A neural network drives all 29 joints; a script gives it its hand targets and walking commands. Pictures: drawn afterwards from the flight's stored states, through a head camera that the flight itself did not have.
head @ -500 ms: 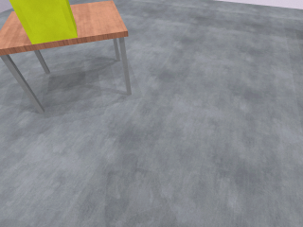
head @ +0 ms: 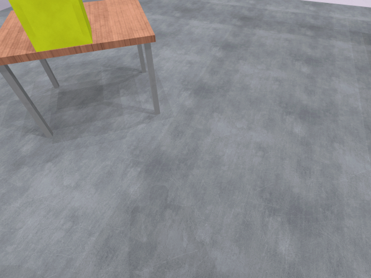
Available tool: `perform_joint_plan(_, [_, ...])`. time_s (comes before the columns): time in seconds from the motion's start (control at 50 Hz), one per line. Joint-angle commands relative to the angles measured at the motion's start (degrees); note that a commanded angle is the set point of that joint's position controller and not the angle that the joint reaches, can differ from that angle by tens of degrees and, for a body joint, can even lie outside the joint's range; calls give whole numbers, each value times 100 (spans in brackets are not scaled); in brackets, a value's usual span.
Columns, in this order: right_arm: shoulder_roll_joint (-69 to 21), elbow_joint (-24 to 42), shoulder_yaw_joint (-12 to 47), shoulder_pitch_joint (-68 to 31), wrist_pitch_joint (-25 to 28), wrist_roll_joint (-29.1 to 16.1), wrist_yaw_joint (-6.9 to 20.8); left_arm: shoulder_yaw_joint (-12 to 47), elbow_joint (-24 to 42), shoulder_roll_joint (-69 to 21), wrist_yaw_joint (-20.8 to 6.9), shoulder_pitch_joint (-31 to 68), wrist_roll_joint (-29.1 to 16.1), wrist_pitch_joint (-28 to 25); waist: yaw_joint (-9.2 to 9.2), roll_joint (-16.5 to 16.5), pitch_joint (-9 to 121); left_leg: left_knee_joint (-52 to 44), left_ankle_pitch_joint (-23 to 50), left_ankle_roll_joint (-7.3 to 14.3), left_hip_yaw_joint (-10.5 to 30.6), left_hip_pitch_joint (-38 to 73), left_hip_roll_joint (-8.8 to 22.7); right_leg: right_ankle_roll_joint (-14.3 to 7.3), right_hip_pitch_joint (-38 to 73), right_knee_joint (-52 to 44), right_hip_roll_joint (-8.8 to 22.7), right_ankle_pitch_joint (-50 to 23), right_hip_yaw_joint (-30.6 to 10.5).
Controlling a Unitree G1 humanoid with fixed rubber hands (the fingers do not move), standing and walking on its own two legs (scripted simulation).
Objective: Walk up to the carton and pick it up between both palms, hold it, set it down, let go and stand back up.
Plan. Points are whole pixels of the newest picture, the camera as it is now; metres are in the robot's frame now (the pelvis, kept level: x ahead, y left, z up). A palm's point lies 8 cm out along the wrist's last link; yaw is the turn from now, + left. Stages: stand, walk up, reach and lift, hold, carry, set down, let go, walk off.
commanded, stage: stand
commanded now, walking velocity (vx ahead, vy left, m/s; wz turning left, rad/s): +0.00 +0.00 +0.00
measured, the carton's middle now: (54, 13) +1.38 +0.76 +0.02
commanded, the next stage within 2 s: none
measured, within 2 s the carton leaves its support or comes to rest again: neither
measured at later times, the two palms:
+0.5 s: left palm out of the picture -0.02 +0.19 -0.15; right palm out of the picture -0.02 -0.20 -0.15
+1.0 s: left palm out of the picture -0.02 +0.19 -0.15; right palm out of the picture -0.02 -0.20 -0.15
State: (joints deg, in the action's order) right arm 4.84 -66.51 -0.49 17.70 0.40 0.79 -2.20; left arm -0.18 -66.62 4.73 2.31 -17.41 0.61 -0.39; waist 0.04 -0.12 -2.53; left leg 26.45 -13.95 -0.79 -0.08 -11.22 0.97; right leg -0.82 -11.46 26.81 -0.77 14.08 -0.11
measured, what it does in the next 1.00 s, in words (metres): stands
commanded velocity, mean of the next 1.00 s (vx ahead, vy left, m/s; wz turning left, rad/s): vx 0.00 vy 0.00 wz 0.00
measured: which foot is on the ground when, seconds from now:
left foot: down 0.00-1.00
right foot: down 0.00-1.00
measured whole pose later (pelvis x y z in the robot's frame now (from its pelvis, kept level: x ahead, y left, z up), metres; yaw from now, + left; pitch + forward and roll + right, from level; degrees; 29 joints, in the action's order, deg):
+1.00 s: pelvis +0.01 -0.01 +0.00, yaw +0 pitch -2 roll +0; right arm 5.0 -67.2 -0.4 17.4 0.2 0.6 -2.3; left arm 0.0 -66.1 5.3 2.2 -17.0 0.5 -0.7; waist 0.0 -0.4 -3.2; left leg 25.4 -14.2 -1.6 0.2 -9.3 1.8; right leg -1.6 -9.5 25.6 -1.5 14.3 0.2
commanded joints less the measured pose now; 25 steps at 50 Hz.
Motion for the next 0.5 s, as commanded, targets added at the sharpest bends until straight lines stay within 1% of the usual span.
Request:
perform_joint_plan(0.0, [369, 71, -35, 470, 51, 9, -26, -35, 50, 321, 24, -566, 2, -37, 34, 42, -361, -566, 289, 243, 339, -207, 361, -123, -216, -620, 444, -369, -451])
perform_joint_plan(0.02, [402, 81, -47, 459, 52, 10, -31, -51, 61, 410, 34, -541, 6, -42, 4, -2, -316, -567, 388, 245, 321, -153, 350, -153, -197, -629, 475, -377, -483])
perform_joint_plan(0.04, [425, 73, -60, 512, 46, -13, -29, -28, 48, 346, 34, -520, 5, -53, -7, 12, -318, -562, 442, 248, 320, -115, 349, -154, -229, -643, 492, -431, -490])
perform_joint_plan(0.06, [396, 71, -44, 499, 41, 0, -35, -35, 68, 397, 33, -536, -5, -62, 6, -44, -379, -577, 415, 242, 330, -146, 347, -131, -233, -639, 478, -440, -479])
perform_joint_plan(0.08, [414, 57, -56, 512, 45, 6, -35, -48, 45, 464, 31, -552, 5, -64, 7, 32, -280, -553, 464, 233, 317, -39, 358, -143, -201, -641, 475, -427, -484])
perform_joint_plan(0.1, [454, 71, -52, 504, 39, -11, -37, -36, 75, 365, 28, -502, -4, -71, -1, -57, -319, -530, 471, 236, 299, -109, 349, -150, -164, -662, 491, -484, -499])
perform_joint_plan(0.12, [450, 65, -69, 503, 36, -9, -36, -49, 77, 438, 36, -493, 6, -74, -26, 15, -264, -537, 506, 239, 311, -67, 333, -164, -144, -633, 499, -513, -501])
perform_joint_plan(0.14, [416, 57, -58, 484, 52, 13, -39, -61, 72, 453, 32, -516, 7, -75, 2, -40, -269, -530, 540, 243, 310, -55, 358, -159, -114, -620, 484, -597, -499])
perform_joint_plan(0.16, [405, 79, -56, 469, 42, 1, -38, -56, 76, 413, 24, -476, -9, -86, -3, 48, -264, -551, 566, 252, 324, -32, 352, -148, -127, -615, 479, -631, -459])
perform_joint_plan(0.18, [379, 49, -59, 544, 61, 3, -18, -64, 77, 469, 25, -484, 2, -80, -20, 43, -198, -538, 568, 234, 321, -26, 371, -143, -76, -599, 474, -639, -455])
perform_joint_plan(0.22, [405, 38, -56, 470, 53, -2, -39, -62, 48, 458, 30, -577, 7, -74, 21, -55, -330, -537, 605, 239, 310, -58, 361, -161, -99, -619, 494, -663, -479])
perform_joint_plan(0.26, [417, 73, -64, 439, 56, -3, -35, -56, 48, 423, 29, -539, -3, -77, 29, 78, -287, -516, 657, 233, 284, 24, 360, -171, -112, -616, 504, -708, -476])
perform_joint_plan(0.28, [405, 78, -63, 460, 52, -5, -34, -35, 65, 372, 29, -498, -5, -78, -13, 9, -335, -535, 615, 233, 297, -63, 360, -151, -66, -603, 501, -729, -462])
perform_joint_plan(0.32, [443, 64, -66, 418, 45, -11, -37, -39, 35, 378, 34, -529, -1, -70, 23, 121, -361, -525, 639, 238, 295, 23, 359, -146, -124, -629, 489, -701, -483])
perform_joint_plan(0.34, [404, 52, -57, 445, 42, -7, -44, -38, 48, 396, 36, -577, -9, -70, 44, 92, -338, -517, 644, 217, 282, 74, 368, -136, -155, -651, 488, -635, -468])
perform_joint_plan(0.36, [421, 47, -56, 474, 50, -3, -35, -36, 36, 396, 47, -551, -4, -68, -1, 56, -353, -555, 658, 223, 306, -15, 377, -151, -63, -627, 498, -711, -460])
perform_joint_plan(0.38, [393, 40, -49, 470, 42, -21, -30, -35, 47, 384, 40, -524, -15, -62, 20, 40, -365, -559, 602, 217, 288, -47, 368, -139, -60, -617, 476, -722, -439])
perform_joint_plan(0.4, [433, 11, -61, 510, 36, -10, -32, -45, 83, 456, 47, -466, -2, -71, -14, -2, -300, -553, 601, 218, 289, 68, 361, -154, -94, -627, 496, -675, -488])
perform_joint_plan(0.42, [426, 32, -53, 454, 36, -9, -40, -69, 76, 507, 34, -497, -10, -77, 15, -25, -272, -553, 648, 225, 301, 59, 385, -146, -62, -634, 485, -712, -470])
perform_joint_plan(0.44, [450, 43, -68, 432, 38, -13, -40, -45, 65, 420, 37, -469, -3, -77, -25, 7, -333, -530, 619, 219, 270, 62, 371, -150, -110, -663, 501, -676, -477])
perform_joint_plan(0.46, [477, 16, -76, 479, 33, -7, -46, -51, 106, 466, 39, -432, -6, -81, -29, -101, -412, -536, 661, 211, 278, 37, 367, -160, -122, -661, 501, -722, -498])
perform_joint_plan(0.48, [406, 10, -60, 479, 37, 9, -44, -76, 90, 511, 35, -499, 9, -80, -13, -91, -338, -519, 653, 212, 255, 86, 375, -153, -79, -625, 486, -751, -484])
